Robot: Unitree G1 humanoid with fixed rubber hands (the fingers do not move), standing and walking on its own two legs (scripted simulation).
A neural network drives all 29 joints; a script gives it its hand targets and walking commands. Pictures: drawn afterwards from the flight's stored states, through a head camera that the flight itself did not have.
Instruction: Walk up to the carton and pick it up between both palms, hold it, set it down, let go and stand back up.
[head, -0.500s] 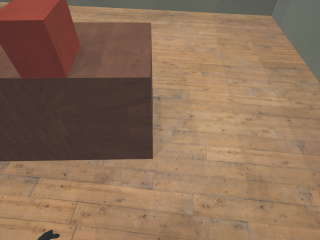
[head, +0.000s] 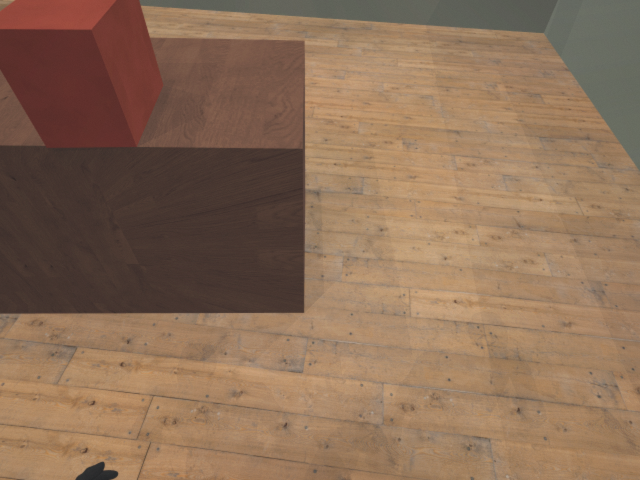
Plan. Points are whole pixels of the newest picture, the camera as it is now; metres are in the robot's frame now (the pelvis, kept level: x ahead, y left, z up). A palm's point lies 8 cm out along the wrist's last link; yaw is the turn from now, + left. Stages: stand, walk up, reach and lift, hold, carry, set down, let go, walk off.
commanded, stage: walk up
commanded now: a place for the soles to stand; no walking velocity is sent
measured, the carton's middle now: (90, 63) +0.95 +0.47 +0.08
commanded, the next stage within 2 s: none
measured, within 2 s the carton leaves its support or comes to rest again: neither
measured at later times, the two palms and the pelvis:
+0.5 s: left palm out of the picture +0.11 +0.31 -0.08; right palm out of the picture +0.08 -0.32 -0.09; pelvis +0.00 +0.00 +0.00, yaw +1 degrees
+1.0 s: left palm out of the picture +0.14 +0.40 -0.09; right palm out of the picture +0.16 -0.23 -0.10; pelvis +0.06 +0.08 -0.02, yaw +3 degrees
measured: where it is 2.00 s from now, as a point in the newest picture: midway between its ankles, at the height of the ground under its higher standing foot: (249, 454)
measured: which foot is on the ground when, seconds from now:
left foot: down 0.00-0.70, up 0.72-0.94, down 0.96-1.00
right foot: down 0.00-0.98, up 1.00-1.00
